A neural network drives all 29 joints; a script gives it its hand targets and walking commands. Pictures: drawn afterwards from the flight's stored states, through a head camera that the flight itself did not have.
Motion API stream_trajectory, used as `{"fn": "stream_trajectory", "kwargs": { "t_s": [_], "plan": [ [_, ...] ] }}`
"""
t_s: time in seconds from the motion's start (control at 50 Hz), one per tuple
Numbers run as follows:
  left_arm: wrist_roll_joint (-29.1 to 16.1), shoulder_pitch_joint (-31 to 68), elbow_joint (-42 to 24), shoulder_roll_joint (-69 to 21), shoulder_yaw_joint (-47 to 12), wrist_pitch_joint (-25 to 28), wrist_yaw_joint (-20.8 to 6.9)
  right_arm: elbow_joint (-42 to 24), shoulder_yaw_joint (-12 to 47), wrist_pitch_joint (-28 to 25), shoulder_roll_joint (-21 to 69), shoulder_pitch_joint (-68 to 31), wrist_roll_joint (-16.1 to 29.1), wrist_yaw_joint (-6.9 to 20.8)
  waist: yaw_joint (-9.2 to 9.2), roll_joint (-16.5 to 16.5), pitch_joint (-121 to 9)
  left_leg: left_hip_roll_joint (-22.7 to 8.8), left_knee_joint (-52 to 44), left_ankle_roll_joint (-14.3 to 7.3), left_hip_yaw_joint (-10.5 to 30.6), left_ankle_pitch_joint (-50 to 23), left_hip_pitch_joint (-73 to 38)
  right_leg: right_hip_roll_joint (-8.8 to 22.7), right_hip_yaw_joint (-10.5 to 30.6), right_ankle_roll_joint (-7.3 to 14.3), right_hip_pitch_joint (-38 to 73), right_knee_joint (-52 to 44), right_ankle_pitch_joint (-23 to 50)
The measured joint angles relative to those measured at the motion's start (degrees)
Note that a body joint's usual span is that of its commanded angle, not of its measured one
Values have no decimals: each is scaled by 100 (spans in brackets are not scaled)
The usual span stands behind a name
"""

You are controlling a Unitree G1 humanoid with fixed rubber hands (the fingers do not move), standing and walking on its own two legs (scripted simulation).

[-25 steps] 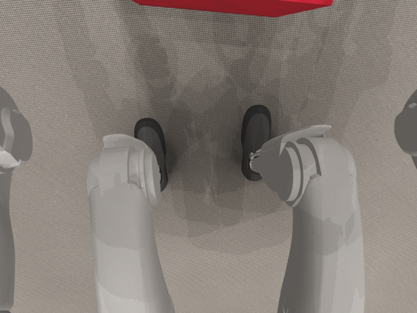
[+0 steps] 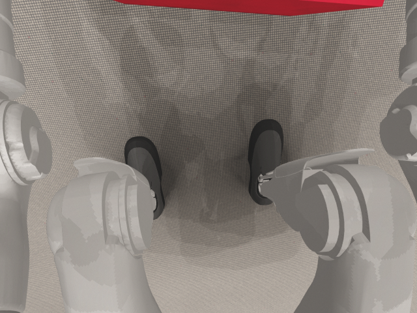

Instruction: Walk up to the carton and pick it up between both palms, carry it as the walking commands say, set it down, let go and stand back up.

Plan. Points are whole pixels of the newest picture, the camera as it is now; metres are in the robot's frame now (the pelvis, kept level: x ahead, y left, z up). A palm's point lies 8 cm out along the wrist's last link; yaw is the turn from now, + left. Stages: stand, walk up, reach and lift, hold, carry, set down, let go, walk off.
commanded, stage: reach and lift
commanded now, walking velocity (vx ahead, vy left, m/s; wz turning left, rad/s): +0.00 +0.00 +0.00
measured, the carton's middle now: out of the picture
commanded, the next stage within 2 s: none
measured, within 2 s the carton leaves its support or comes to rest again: leaves its support in 1.80 s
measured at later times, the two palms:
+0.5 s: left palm out of the picture +0.58 +0.22 -0.20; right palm out of the picture +0.58 -0.20 -0.20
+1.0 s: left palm out of the picture +0.59 +0.19 -0.20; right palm out of the picture +0.58 -0.19 -0.20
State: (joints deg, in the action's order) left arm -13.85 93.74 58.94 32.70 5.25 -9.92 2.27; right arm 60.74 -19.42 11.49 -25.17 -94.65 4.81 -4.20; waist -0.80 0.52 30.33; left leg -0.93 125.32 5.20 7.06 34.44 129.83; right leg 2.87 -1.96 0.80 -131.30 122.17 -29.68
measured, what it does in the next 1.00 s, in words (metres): stands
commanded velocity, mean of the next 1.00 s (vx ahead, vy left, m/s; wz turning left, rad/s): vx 0.00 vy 0.00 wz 0.00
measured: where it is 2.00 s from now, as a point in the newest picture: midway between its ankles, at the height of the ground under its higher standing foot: (205, 183)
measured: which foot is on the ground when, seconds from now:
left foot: down 0.00-1.00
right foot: down 0.00-1.00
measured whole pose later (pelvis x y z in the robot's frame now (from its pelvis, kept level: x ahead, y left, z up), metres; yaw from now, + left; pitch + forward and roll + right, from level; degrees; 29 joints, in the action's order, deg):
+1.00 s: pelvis +0.00 +0.00 +0.00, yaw +0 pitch +38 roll -2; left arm -14.8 97.9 61.9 27.7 5.2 -9.1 2.7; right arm 61.1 -12.6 10.3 -24.3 -94.8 7.1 -5.7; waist -0.8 0.2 30.2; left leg -0.9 126.3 5.0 7.0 34.8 129.8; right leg 2.9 -1.9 0.8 -131.3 123.1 -30.0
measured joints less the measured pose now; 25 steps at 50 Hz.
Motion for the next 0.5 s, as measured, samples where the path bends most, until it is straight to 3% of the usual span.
{"fn": "stream_trajectory", "kwargs": {
  "t_s": [0.5],
  "plan": [
    [-93, 103, 121, -165, -1, 35, 36, 39, 287, -67, 30, 7, 71, -61, 0, -30, -14, 5, 96, -11, -2, 35, 1, 0, 10, 0, 2, 91, -35]
  ]
}}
